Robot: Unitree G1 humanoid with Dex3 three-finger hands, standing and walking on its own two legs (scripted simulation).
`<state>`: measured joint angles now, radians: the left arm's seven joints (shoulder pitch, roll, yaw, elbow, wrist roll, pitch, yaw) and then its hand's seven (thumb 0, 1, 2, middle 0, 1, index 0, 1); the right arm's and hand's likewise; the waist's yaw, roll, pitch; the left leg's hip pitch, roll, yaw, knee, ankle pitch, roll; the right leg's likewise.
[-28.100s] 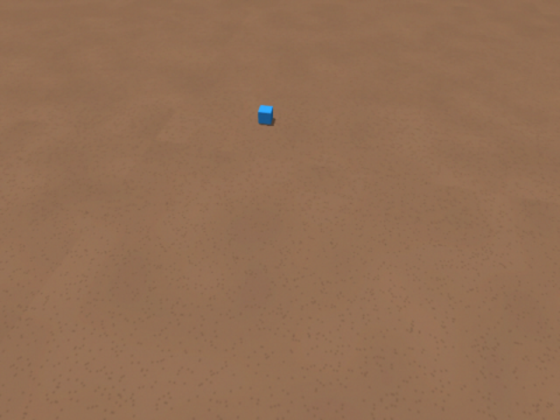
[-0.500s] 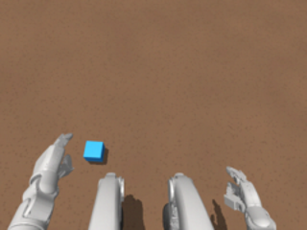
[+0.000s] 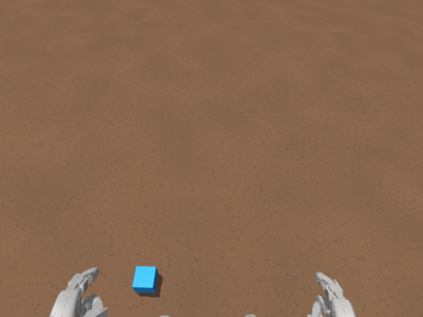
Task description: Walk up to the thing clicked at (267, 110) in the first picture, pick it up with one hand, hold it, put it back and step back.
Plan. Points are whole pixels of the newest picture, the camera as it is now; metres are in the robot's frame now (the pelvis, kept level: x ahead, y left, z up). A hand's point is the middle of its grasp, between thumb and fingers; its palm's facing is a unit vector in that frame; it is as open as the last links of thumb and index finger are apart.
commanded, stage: home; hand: left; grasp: from above
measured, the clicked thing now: (145, 279) +0.41 +0.22 -0.66
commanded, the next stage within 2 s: none
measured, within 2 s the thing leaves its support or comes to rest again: neither
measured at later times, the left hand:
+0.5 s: hand out of the picture +0.16 +0.18 -0.03, palm faces +0.07 -0.98 -0.19, open 7.4 cm
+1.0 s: hand out of the picture +0.16 +0.18 -0.03, palm faces +0.06 -0.98 -0.20, open 7.4 cm
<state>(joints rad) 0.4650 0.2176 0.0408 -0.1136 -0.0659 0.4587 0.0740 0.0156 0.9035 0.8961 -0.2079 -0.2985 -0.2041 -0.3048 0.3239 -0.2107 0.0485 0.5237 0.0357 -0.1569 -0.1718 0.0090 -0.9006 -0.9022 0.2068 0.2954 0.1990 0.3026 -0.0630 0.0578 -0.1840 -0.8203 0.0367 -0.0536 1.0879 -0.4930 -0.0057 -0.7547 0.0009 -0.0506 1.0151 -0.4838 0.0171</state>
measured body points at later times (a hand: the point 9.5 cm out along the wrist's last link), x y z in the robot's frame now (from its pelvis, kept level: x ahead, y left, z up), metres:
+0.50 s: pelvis +0.00 +0.00 +0.01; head +0.02 +0.00 +0.46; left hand +0.16 +0.23 -0.02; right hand +0.18 -0.24 -0.04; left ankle +0.02 +0.12 -0.67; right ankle +0.01 -0.14 -0.67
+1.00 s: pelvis +0.00 +0.00 +0.01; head +0.02 +0.00 +0.46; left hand +0.16 +0.23 -0.02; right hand +0.16 -0.25 -0.05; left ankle +0.02 +0.12 -0.67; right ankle +0.01 -0.14 -0.67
